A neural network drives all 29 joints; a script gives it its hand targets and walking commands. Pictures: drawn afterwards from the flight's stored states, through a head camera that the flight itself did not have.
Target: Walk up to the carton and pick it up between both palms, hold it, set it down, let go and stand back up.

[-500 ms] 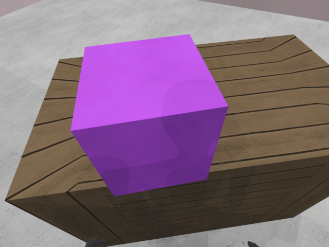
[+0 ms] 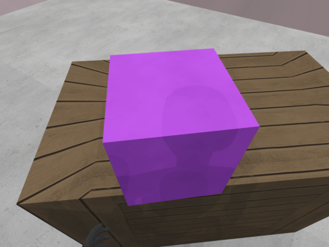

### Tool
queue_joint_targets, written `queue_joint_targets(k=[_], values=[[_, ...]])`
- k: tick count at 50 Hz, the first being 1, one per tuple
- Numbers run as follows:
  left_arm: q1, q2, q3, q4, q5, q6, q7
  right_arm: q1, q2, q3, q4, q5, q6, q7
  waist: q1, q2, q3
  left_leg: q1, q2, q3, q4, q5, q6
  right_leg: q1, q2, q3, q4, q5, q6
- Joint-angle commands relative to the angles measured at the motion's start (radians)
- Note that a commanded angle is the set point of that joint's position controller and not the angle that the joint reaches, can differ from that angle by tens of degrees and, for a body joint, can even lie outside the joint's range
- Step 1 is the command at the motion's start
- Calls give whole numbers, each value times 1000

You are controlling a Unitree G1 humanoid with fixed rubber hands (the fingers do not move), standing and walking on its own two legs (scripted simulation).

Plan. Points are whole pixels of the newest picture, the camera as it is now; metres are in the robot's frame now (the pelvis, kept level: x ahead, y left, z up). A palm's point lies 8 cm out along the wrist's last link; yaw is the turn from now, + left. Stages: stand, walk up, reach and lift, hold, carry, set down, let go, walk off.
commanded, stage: walk up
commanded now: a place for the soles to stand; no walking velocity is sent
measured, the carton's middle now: (169, 129) +0.36 -0.01 +0.12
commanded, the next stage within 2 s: none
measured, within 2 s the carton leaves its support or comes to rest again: neither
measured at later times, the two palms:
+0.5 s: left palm out of the picture +0.09 +0.23 -0.12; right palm out of the picture +0.08 -0.27 -0.11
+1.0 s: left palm out of the picture -0.05 +0.21 -0.13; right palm out of the picture -0.04 -0.24 -0.11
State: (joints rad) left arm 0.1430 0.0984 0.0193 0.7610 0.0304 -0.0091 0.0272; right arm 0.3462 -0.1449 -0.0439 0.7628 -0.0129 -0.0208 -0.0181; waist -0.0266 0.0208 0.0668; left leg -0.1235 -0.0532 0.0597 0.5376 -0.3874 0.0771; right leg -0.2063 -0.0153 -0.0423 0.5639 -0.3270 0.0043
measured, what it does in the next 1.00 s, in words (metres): walks backwards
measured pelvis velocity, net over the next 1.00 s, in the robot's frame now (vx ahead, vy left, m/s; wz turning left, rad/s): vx -0.16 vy -0.03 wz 0.12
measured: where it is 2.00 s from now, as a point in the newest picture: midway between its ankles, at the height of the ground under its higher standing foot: outside the picture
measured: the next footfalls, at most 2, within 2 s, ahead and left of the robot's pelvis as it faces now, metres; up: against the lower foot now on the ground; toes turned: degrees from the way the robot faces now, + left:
right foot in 1.10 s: -0.11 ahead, -0.15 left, +0.00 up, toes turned +4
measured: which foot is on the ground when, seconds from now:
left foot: down 0.00-1.00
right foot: down 0.00-0.84, up 0.86-1.00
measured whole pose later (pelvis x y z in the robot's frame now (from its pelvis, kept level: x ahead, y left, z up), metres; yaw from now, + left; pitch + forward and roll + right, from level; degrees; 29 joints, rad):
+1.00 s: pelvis -0.16 -0.03 -0.01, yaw +7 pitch -2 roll +0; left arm 0.16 0.21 0.01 0.73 0.03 0.06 0.01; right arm 0.30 -0.11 -0.04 0.65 -0.03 0.00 -0.04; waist -0.02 -0.05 0.06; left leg -0.35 -0.04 0.02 0.68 -0.29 0.06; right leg -0.45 0.02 0.02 0.98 -0.50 0.03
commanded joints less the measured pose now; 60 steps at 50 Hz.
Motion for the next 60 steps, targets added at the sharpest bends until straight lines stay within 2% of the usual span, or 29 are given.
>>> queue_joint_targets(k=[1, 10, 11, 12, 14, 19, 23, 26, 29, 31, 32, 34, 36, 37, 39, 40, 41, 42, 43, 44, 47, 51, 53, 54, 55, 56, 57, 59, 60], values=[[-27, 83, 17, -56, 2, -12, 2, 65, -112, -36, -73, 4, -25, -5, 4, -15, -70, -8, 165, -166, -110, 625, -39, 58, -72, 62, -67, 383, -56], [-4, 109, 1, -7, -6, -7, 2, 63, -104, -33, -67, -2, -27, -3, 8, -13, -79, -20, 150, -181, -128, 629, -33, 93, -100, 43, -106, 370, -60], [-109, 178, 19, -30, -31, 5, 13, -30, -169, -51, -98, 12, -19, -16, -5, -25, 37, -77, 183, -172, -69, 818, -38, 18, -104, 47, -35, 521, -55], [-95, 178, 17, -33, -35, 9, 19, -28, -181, -55, -102, 13, -15, -25, 0, -27, -11, -54, 185, -164, -34, 897, -33, 21, -110, 33, -13, 567, -56], [-82, 181, 22, -37, -33, 16, 23, -24, -180, -59, -105, 17, -9, -30, -3, -13, -86, -49, 185, -169, 4, 894, -36, 43, -105, 17, 6, 551, -67], [-109, 187, 29, -58, -29, 38, 21, -55, -188, -67, -134, 12, 12, -31, -2, -18, -187, -60, 199, -213, 45, 711, 11, 20, -93, 9, 65, 468, -81], [-128, 181, 23, -86, -21, 55, 17, -111, -206, -68, -164, 10, 26, -28, 0, 34, -164, -154, 251, -290, -26, 568, 77, 3, -42, 4, 122, 303, -62], [-109, 200, 26, -103, -17, 53, 11, -149, -205, -59, -182, 10, 32, -23, 16, 34, -169, -228, 225, -267, -3, 438, 63, 44, -60, 29, 86, 317, -83], [-88, 243, 39, -120, -21, 49, 4, -172, -184, -47, -192, 8, 39, -16, 37, -20, -183, -267, 135, -189, 124, 240, 2, 40, -153, 102, -4, 328, -153], [-87, 270, 48, -132, -31, 47, 6, -173, -158, -39, -199, 3, 50, -13, 39, -88, -162, -237, 29, -77, 292, 71, -57, -67, -286, 220, -147, 294, -243], [-111, 270, 45, -140, -32, 47, 7, -153, -142, -38, -200, -3, 56, -12, 26, -139, -159, -226, 13, -59, 373, -126, -68, -121, -348, 275, -195, 279, -281], [-147, 264, 44, -162, -24, 46, 14, -120, -141, -41, -200, -7, 62, -12, 16, -146, -157, -234, 28, -86, 488, -251, -70, -157, -382, 277, -221, 249, -309], [-172, 264, 40, -178, -20, 46, 19, -111, -130, -38, -204, -2, 56, -13, 7, -129, -158, -229, 41, -91, 461, -198, -74, -159, -343, 213, -183, 308, -281], [-185, 257, 34, -182, -16, 46, 15, -65, -113, -33, -195, -2, 48, -11, -13, -138, -198, -167, 50, -80, 366, -142, -70, -165, -307, 162, -156, 244, -246], [-209, 227, 16, -177, -22, 56, -3, 15, -104, -30, -183, -5, 25, -3, -49, -84, -184, -80, 72, -88, 18, 52, -59, -190, -206, 74, -69, 69, -134], [-159, 185, 2, -167, -28, 58, -18, 22, -150, -42, -194, -17, 13, -2, -31, 78, -164, -100, 185, -309, -155, -17, -24, -215, -129, 33, 63, -41, -66], [-104, 174, -6, -158, -33, 60, -24, -55, -222, -67, -224, -20, 6, -6, -8, 195, -111, -180, 363, -627, -299, -117, 60, -291, 9, -23, 188, -183, 0], [-103, 204, 4, -149, -15, 63, -15, -113, -240, -78, -230, -10, 5, -13, -6, 174, -61, -330, 394, -677, -333, -166, 123, -214, 13, 49, 342, -255, 4], [-109, 205, 9, -142, -8, 66, -17, -127, -190, -62, -235, -8, 3, -21, 1, 96, -38, -314, 369, -588, -315, -156, 134, -239, 15, 82, 429, -244, 5], [-105, 181, 4, -139, -12, 66, -18, -132, -175, -55, -238, -15, 2, -28, 6, 73, -32, -260, 338, -509, -283, -117, 127, -303, 22, 93, 454, -234, 7], [-23, 180, 12, -113, 1, 57, -13, -116, -133, -45, -235, -23, -6, -28, 16, 97, -74, -171, 291, -429, -244, -79, 116, -341, 19, 105, 482, -177, 25], [35, 137, 4, -124, -1, 36, -26, -62, -121, -43, -211, -27, -6, -13, -8, 99, -91, -138, 278, -382, -247, -255, 123, -256, 15, 53, 233, -252, 24], [138, 108, 6, -131, -6, 23, -34, -81, -142, -41, -201, -27, 8, 0, 34, 119, -77, -239, 249, -319, -231, -290, 84, -70, 25, 20, -9, -134, -15], [217, 112, 13, -123, -8, 12, -37, -89, -138, -38, -193, -26, 18, 9, 61, 72, -55, -320, 208, -271, -176, -310, 42, 34, 35, 34, -135, -39, -41], [273, 158, 30, -120, -1, 1, -34, -73, -105, -24, -188, -24, 24, 20, 66, -41, -24, -446, 152, -207, -38, -287, -10, 89, -55, 226, -194, -108, -84], [235, 237, 51, -136, 0, -9, -31, -75, -83, -17, -198, -20, 25, 28, 33, -183, 33, -501, 34, -70, 129, -176, -81, -39, -231, 563, -345, -456, -162], [166, 242, 55, -142, -8, -9, -17, -61, -112, -26, -196, -26, 21, 28, 18, -172, 104, -401, 52, -63, 258, -118, -72, -231, -302, 653, -417, -563, -221], [131, 183, 33, -144, 3, -20, -6, -21, -70, -9, -170, -30, 7, 38, -20, -117, 98, -334, 62, -89, 220, -76, -66, -195, -229, 501, -375, -378, -187], [129, 187, 33, -141, 1, -23, -7, -3, -60, -5, -165, -31, 1, 38, -25, -152, 61, -276, 68, -78, 176, -29, -60, -197, -198, 439, -353, -321, -160]])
